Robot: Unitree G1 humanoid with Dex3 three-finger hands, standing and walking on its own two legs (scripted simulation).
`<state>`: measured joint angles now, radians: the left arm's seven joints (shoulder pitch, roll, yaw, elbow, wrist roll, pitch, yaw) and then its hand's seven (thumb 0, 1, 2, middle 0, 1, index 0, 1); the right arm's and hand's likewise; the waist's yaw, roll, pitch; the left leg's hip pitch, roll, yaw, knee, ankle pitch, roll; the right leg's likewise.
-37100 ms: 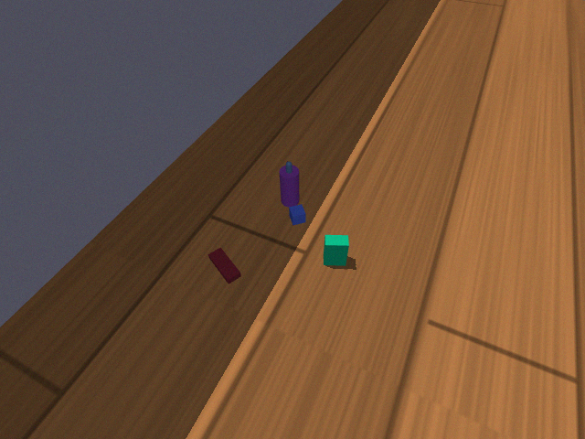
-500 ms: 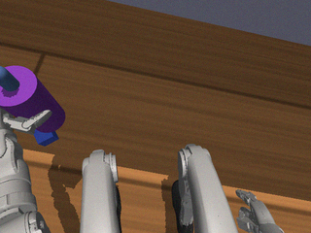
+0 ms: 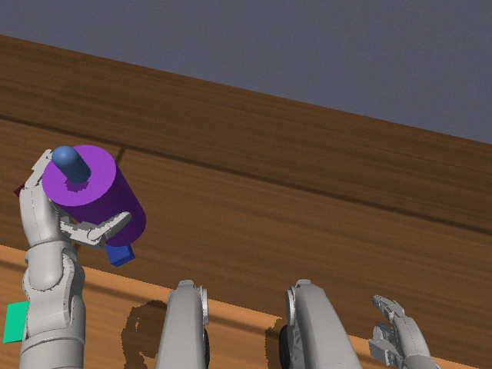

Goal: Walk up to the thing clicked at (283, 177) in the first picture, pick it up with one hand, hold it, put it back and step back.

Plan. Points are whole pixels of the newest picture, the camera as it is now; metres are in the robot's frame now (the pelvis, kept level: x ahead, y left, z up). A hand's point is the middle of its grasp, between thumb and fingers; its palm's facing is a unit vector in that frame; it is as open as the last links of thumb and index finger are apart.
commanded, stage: lift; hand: left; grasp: from the side
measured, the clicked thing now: (98, 195) +0.37 +0.23 +0.01
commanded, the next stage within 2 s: hold in 1.24 s
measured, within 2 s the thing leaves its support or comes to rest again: neither
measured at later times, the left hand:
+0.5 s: hand (77, 173) +0.36 +0.21 +0.11, palm faces +0.30 -0.95 -0.07, open 11.7 cm
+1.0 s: hand (79, 158) +0.36 +0.19 +0.15, palm faces +0.32 -0.95 -0.03, open 11.6 cm
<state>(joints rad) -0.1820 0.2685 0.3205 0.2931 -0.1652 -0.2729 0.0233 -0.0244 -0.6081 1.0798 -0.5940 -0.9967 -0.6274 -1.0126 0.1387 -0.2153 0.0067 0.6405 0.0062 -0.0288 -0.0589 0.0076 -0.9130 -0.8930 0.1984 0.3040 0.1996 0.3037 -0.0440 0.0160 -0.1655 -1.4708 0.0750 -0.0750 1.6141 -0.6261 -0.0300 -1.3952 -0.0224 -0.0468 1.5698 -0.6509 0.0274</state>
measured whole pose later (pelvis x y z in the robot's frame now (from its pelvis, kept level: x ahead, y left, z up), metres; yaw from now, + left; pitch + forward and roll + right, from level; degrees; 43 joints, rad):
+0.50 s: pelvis +0.02 +0.00 +0.10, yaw +2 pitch +17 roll -3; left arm -0.12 0.21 0.20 0.39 -0.12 -0.33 0.09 -0.02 -0.61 1.07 -0.61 -0.97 -0.65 -0.98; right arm 0.22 -0.20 0.02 0.66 -0.02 -0.02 -0.05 0.01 -0.91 -0.89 0.20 0.30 0.20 0.30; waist -0.04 0.01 -0.10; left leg -0.98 0.07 -0.04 1.21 -0.52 -0.03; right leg -0.91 -0.03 -0.05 1.16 -0.53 0.03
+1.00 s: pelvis +0.03 -0.01 +0.13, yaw +2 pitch +11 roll -2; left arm -0.09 0.16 0.17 0.40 -0.12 -0.34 0.13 -0.02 -0.57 1.02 -0.62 -0.95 -0.65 -0.96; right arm 0.21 -0.20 0.02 0.65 -0.03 0.00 -0.06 0.01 -0.91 -0.89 0.20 0.30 0.20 0.30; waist -0.04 0.01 -0.06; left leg -0.76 0.07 -0.03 1.02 -0.46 -0.04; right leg -0.70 -0.03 -0.05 0.99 -0.48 0.02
